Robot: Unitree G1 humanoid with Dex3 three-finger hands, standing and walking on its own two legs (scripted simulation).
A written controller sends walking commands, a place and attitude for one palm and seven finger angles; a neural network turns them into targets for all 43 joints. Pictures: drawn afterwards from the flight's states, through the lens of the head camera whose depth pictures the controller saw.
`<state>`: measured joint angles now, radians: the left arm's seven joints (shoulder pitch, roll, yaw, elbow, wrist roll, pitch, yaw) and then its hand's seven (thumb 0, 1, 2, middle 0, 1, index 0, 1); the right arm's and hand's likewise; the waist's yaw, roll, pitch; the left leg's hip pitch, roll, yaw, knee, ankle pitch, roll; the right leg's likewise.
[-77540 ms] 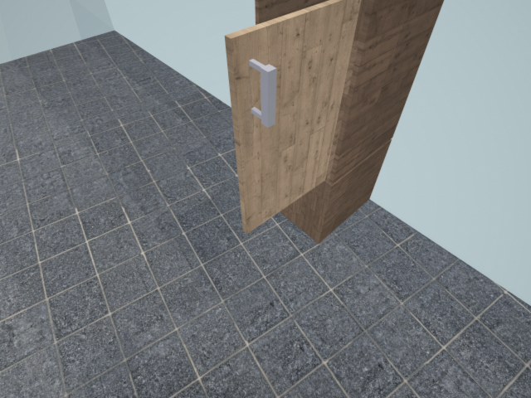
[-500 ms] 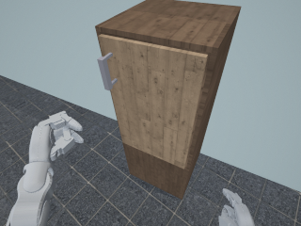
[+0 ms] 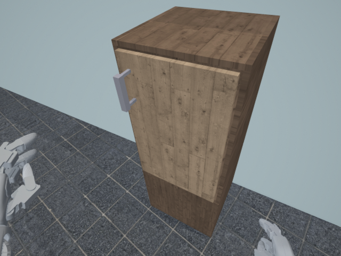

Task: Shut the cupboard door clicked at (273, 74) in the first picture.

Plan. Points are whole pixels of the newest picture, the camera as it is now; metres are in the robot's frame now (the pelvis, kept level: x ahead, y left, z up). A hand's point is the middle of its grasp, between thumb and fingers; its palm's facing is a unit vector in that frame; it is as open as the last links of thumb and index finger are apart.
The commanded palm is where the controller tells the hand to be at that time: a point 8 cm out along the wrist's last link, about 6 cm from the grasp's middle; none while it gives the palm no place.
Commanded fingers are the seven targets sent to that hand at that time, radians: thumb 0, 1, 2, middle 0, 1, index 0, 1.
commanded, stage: draw the hand back to the body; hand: left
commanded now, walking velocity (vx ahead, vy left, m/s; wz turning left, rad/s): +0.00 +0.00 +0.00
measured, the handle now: (126, 90) +0.54 +0.21 +0.13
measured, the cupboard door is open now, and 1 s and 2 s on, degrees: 0 0 0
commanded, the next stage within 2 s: step back with the hand held close in 0.32 s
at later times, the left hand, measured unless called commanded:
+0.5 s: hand (45, 181) +0.20 +0.26 +0.15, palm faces +0.44 -0.79 -0.42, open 7.4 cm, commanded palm +0.14 +0.30 +0.17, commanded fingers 0.00 0.90 0.90 -0.20 -0.30 -0.20 -0.30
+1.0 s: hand (4, 212) +0.13 +0.30 +0.15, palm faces +0.39 -0.80 -0.45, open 7.4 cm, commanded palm +0.08 +0.33 +0.17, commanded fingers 0.00 0.90 0.90 -0.20 -0.30 -0.20 -0.30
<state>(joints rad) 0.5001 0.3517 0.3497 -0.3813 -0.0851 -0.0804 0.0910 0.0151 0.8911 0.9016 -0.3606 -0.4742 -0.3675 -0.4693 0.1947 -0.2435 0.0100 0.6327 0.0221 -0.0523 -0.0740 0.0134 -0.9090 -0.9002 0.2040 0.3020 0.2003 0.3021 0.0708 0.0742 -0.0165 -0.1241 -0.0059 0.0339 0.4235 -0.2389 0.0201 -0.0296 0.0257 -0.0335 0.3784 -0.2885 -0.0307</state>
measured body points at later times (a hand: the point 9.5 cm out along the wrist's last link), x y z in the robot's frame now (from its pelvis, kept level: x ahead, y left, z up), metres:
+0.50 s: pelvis +0.00 +0.00 +0.00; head -0.01 -0.04 +0.45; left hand +0.17 +0.30 +0.18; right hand +0.19 -0.23 -0.09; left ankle +0.00 +0.11 -0.74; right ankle -0.05 -0.10 -0.74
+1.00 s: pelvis -0.07 +0.04 -0.01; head -0.08 +0.04 +0.44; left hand +0.11 +0.34 +0.17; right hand +0.10 -0.21 -0.08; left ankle +0.00 +0.11 -0.74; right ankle -0.05 -0.10 -0.74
